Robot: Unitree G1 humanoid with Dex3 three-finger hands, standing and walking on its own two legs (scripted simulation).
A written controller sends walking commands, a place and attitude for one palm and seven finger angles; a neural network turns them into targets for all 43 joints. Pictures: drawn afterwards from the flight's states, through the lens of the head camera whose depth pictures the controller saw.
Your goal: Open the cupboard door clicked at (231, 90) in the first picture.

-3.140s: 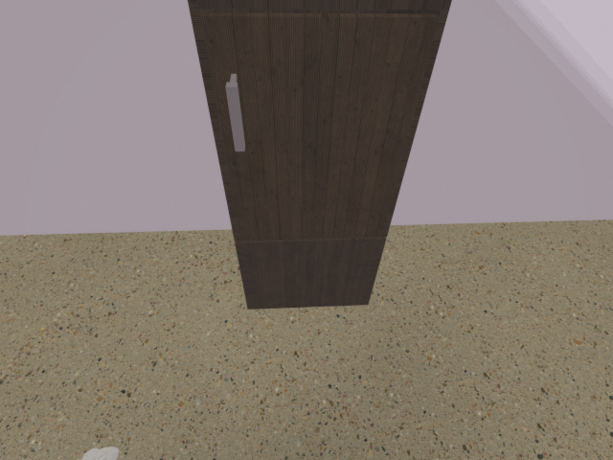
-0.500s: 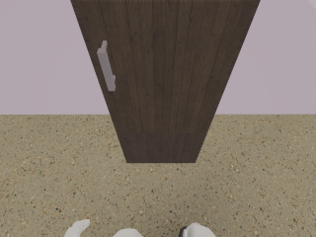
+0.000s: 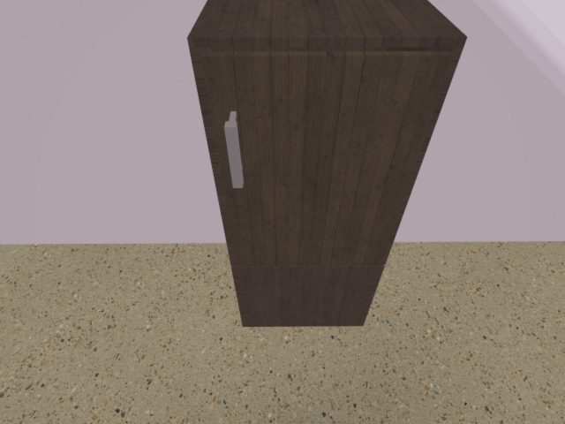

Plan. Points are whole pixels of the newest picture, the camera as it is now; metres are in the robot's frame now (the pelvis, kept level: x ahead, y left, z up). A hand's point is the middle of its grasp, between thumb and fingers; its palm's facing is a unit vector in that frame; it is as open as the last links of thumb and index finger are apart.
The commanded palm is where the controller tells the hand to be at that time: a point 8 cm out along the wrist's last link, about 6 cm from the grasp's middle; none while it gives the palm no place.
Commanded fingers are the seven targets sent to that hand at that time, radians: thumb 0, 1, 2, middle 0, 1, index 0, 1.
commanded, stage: come to a stop and stand still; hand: left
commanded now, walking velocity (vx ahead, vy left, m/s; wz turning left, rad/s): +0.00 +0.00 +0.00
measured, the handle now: (235, 150) +0.57 +0.14 +0.09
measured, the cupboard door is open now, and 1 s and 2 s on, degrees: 0 0 0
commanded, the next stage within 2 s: look again from close up in 1.14 s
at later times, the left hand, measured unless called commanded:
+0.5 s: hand out of the picture +0.06 +0.20 -0.14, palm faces +0.00 -0.94 -0.35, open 7.4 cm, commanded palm none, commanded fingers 0.00 0.90 0.90 -0.20 -0.30 -0.20 -0.30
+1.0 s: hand out of the picture +0.10 +0.18 -0.13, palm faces +0.01 -0.94 -0.34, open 7.4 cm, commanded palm none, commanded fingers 0.00 0.90 0.90 -0.20 -0.30 -0.20 -0.30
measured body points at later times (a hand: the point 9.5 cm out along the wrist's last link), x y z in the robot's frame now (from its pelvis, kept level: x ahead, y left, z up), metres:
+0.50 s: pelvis -0.01 -0.04 +0.01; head -0.02 -0.06 +0.46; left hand +0.06 +0.25 -0.11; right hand +0.02 -0.34 -0.13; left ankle +0.02 +0.07 -0.73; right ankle +0.04 -0.12 -0.73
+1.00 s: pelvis +0.03 -0.06 +0.02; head +0.03 -0.08 +0.47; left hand +0.10 +0.22 -0.11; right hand +0.09 -0.33 -0.13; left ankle +0.02 +0.07 -0.73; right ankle +0.04 -0.12 -0.73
